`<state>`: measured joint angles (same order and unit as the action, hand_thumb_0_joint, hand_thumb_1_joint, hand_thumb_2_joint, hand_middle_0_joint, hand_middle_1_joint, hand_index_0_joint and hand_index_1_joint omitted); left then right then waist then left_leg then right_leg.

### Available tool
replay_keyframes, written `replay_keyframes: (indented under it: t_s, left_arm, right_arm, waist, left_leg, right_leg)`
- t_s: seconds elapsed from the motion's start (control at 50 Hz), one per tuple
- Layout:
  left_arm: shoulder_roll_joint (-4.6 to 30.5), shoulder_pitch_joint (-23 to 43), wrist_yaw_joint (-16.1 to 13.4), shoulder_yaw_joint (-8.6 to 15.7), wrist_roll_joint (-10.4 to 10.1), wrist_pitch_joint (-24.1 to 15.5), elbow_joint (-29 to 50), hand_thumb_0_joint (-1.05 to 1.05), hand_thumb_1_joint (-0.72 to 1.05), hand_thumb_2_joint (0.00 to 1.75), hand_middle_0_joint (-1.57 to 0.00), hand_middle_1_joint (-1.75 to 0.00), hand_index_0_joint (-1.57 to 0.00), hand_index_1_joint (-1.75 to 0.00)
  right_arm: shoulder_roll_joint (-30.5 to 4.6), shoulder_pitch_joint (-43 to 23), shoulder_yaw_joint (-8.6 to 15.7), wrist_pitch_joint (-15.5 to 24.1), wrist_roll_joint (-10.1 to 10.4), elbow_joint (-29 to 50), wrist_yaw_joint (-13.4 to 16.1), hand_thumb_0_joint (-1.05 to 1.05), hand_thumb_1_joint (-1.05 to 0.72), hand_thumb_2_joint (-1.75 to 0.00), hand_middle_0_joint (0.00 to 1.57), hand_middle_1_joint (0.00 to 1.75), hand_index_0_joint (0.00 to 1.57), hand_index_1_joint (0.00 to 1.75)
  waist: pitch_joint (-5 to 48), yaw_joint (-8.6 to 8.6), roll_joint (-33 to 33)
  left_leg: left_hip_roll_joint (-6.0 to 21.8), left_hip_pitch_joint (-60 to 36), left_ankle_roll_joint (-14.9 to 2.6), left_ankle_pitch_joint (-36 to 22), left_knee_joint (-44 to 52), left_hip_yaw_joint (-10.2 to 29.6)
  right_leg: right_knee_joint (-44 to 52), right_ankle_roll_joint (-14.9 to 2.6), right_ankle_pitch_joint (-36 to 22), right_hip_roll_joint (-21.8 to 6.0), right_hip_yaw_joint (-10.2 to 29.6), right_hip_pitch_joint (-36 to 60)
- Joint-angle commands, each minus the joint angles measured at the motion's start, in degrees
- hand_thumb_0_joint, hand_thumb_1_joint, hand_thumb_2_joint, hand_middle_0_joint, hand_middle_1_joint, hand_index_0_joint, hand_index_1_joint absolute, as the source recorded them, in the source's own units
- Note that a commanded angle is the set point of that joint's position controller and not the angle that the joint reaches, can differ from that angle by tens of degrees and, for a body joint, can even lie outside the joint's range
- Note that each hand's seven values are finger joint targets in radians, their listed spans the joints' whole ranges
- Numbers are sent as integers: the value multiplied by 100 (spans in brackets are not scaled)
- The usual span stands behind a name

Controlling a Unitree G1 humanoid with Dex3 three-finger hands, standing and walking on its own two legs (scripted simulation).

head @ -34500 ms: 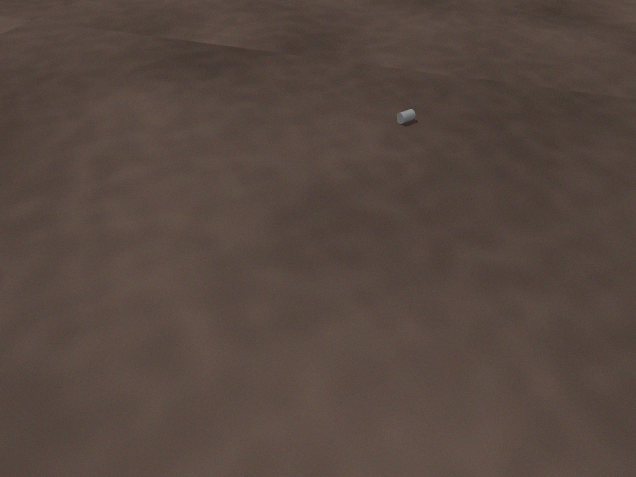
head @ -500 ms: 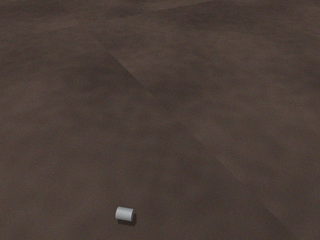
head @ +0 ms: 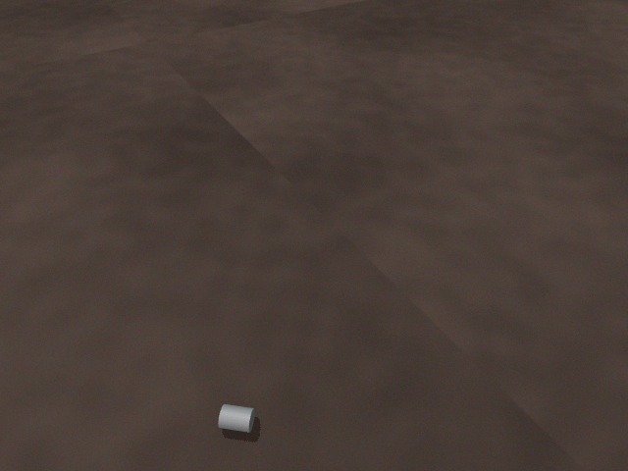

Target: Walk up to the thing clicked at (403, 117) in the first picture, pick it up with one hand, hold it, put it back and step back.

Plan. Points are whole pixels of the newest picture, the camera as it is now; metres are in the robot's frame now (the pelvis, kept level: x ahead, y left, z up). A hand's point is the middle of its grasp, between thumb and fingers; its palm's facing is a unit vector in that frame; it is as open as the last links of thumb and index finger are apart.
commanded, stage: stand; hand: left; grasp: from above
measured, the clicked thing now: (236, 418) +0.47 +0.25 -0.75
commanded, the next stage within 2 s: step back in 1.16 s
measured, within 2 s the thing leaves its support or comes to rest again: neither
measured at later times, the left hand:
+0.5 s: hand out of the picture +0.09 +0.24 -0.15, palm faces +0.00 -0.94 -0.34, open 7.4 cm
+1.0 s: hand out of the picture +0.09 +0.24 -0.15, palm faces -0.01 -0.94 -0.34, open 7.4 cm
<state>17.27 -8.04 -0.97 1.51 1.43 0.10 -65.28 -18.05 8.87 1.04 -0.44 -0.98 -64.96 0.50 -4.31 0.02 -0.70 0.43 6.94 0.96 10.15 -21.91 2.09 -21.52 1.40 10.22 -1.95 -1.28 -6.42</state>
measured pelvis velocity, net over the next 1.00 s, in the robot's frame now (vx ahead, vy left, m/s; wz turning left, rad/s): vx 0.01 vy -0.01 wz -0.01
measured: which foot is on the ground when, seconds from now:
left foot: down 0.00-1.00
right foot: down 0.00-1.00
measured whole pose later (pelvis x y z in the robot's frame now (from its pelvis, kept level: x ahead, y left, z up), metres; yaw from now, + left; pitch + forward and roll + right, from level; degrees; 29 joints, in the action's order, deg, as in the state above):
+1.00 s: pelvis +0.01 -0.01 +0.00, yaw -1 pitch -4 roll +0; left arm 18.8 -6.3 -0.2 1.1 1.0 -0.1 -65.4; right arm -19.0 6.5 0.4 0.0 -0.7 -65.7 0.1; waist -3.6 -0.1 -0.5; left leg 1.0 5.6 1.6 9.8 -18.9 1.7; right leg -19.7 0.8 10.3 -1.4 -1.0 -5.8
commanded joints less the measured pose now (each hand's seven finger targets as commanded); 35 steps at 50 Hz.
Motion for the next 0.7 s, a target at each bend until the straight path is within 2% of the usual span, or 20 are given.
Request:
replay_keyframes:
  t_s: [0.0, 0.06, 0.14, 0.18, 0.2, 0.24, 0.3, 0.36, 0.4, 0.44, 0.5, 0.52, 0.54, 0.56, 0.58, 0.6, 0.68]
  left_arm:
    - [1214, 184, -44, 237, -29, -109, 306, 0, 90, 90, -20, -30, -20, -30]
    - [1195, 224, -38, 234, -30, -110, 294, 0, 90, 90, -20, -30, -20, -30]
    - [1228, 328, -29, 232, -35, -140, 337, 0, 90, 90, -20, -30, -20, -30]
    - [1208, 349, -22, 220, -46, -125, 328, 0, 90, 90, -20, -30, -20, -30]
    - [1228, 366, -21, 227, -43, -116, 310, 0, 90, 90, -20, -30, -20, -30]
    - [1230, 390, -24, 224, -47, -116, 324, 0, 90, 90, -20, -30, -20, -30]
    - [1223, 346, -13, 198, -37, -131, 300, 0, 90, 90, -20, -30, -20, -30]
    - [1255, 401, -21, 208, -57, -151, 330, 0, 90, 90, -20, -30, -20, -30]
    - [1275, 418, -16, 205, -58, -146, 317, 0, 90, 90, -20, -30, -20, -30]
    - [1279, 410, -13, 203, -58, -146, 321, 0, 90, 90, -20, -30, -20, -30]
    - [1306, 432, -11, 203, -56, -137, 311, 0, 90, 90, -20, -30, -20, -30]
    - [1273, 417, -6, 196, -51, -143, 314, 0, 90, 90, -20, -30, -20, -30]
    - [1305, 411, -4, 195, -49, -152, 335, 0, 90, 90, -20, -30, -20, -30]
    - [1288, 439, -5, 196, -58, -152, 317, 0, 90, 90, -20, -30, -20, -30]
    - [1306, 448, -2, 199, -55, -155, 338, 0, 90, 90, -20, -30, -20, -30]
    - [1299, 409, -1, 189, -62, -153, 316, 0, 90, 90, -20, -30, -20, -30]
    - [1302, 391, 6, 184, -62, -162, 344, 0, 90, 90, -20, -30, -20, -30]
  right_arm:
    - [-1075, -255, 199, 152, -10, 327, 79, 0, -90, -90, 20, 30, 20, 30]
    - [-1102, -248, 189, 158, -9, 316, 75, 0, -90, -90, 20, 30, 20, 30]
    - [-1138, -326, 193, 197, -17, 332, 75, 0, -90, -90, 20, 30, 20, 30]
    - [-1184, -314, 187, 184, -18, 290, 81, 0, -90, -90, 20, 30, 20, 30]
    - [-1178, -323, 190, 182, -24, 276, 82, 0, -90, -90, 20, 30, 20, 30]
    - [-1149, -366, 183, 192, -15, 299, 80, 0, -90, -90, 20, 30, 20, 30]
    - [-1151, -369, 181, 195, -3, 273, 66, 0, -90, -90, 20, 30, 20, 30]
    - [-1186, -408, 188, 202, -14, 287, 68, 0, -90, -90, 20, 30, 20, 30]
    - [-1194, -365, 179, 190, -11, 264, 63, 0, -90, -90, 20, 30, 20, 30]
    - [-1211, -426, 181, 192, -5, 266, 58, 0, -90, -90, 20, 30, 20, 30]
    - [-1169, -456, 175, 193, -3, 263, 53, 0, -90, -90, 20, 30, 20, 30]
    - [-1223, -458, 184, 190, -7, 265, 49, 0, -90, -90, 20, 30, 20, 30]
    - [-1208, -484, 187, 198, -2, 276, 47, 0, -90, -90, 20, 30, 20, 30]
    - [-1214, -462, 181, 184, 0, 257, 48, 0, -90, -90, 20, 30, 20, 30]
    - [-1228, -457, 188, 194, -15, 269, 51, 0, -90, -90, 20, 30, 20, 30]
    - [-1186, -467, 174, 184, -4, 260, 46, 0, -90, -90, 20, 30, 20, 30]
    - [-1263, -508, 186, 200, -1, 265, 46, 0, -90, -90, 20, 30, 20, 30]
  waist:
    - [190, 54, 1]
    - [181, 43, 18]
    - [403, 26, 59]
    - [265, 26, -37]
    - [277, 20, -77]
    - [412, 30, -1]
    - [304, 29, 142]
    - [534, 19, 54]
    - [443, -14, 46]
    - [473, 15, -3]
    - [348, 13, 75]
    - [382, 6, -3]
    - [449, 27, 47]
    - [377, -1, 62]
    - [479, 6, 36]
    - [343, 12, 89]
    - [489, 22, -61]
  left_leg:
    - [529, 204, -201, 56, 575, 456]
    - [528, 222, -199, 55, 590, 441]
    - [579, -74, -185, -574, 515, 400]
    - [559, 119, -174, -188, 584, 397]
    - [570, 151, -179, -151, 613, 405]
    - [604, 38, -174, -545, 586, 393]
    - [585, 33, -159, -410, 613, 404]
    - [617, -124, -178, -824, 521, 357]
    - [583, -29, -166, -506, 586, 344]
    - [614, -87, -177, -578, 583, 357]
    - [624, -47, -157, -477, 647, 377]
    - [614, -20, -158, -411, 643, 365]
    - [632, -131, -165, -680, 594, 361]
    - [619, -6, -157, -504, 627, 368]
    - [633, -70, -167, -615, 601, 341]
    - [622, -9, -151, -522, 634, 362]
    - [640, -118, -170, -662, 591, 344]
  right_leg:
    - [512, -196, 137, -492, 472, -43]
    - [521, -181, 123, -481, 456, -16]
    - [510, -188, -293, -515, 478, -1]
    - [546, -176, -55, -489, 465, -16]
    - [519, -192, -113, -510, 473, 56]
    - [488, -210, -326, -533, 465, 112]
    - [574, -186, -106, -494, 450, -16]
    - [515, -196, -597, -548, 464, 133]
    - [566, -177, -353, -524, 462, 94]
    - [543, -187, -439, -540, 459, 93]
    - [569, -205, -191, -512, 448, 4]
    - [589, -184, -203, -508, 451, 12]
    - [561, -208, -421, -534, 460, 37]
    - [584, -188, -263, -516, 455, 43]
    - [539, -208, -388, -546, 476, 124]
    - [591, -202, -241, -524, 465, 12]
    - [559, -215, -504, -543, 478, 97]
